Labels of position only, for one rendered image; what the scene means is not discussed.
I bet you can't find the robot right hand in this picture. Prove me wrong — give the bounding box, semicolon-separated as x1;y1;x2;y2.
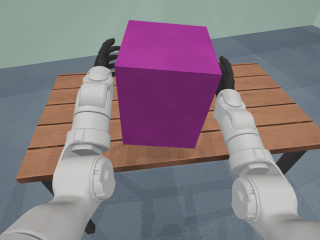
215;56;235;97

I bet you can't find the robot right upper arm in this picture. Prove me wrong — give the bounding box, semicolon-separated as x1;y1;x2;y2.
231;174;320;240

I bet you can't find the carton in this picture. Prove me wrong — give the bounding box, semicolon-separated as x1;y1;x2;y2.
114;20;222;149

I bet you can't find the robot right forearm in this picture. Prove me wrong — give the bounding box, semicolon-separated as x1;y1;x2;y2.
213;89;298;211

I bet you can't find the robot left hand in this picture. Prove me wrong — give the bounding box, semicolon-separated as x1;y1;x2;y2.
94;38;121;77

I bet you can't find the table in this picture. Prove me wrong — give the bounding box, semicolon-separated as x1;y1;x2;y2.
15;62;320;234

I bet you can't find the robot left upper arm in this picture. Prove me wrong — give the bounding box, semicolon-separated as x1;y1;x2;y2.
0;155;116;240

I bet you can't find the robot left forearm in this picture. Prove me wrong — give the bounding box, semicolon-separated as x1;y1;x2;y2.
52;66;114;193

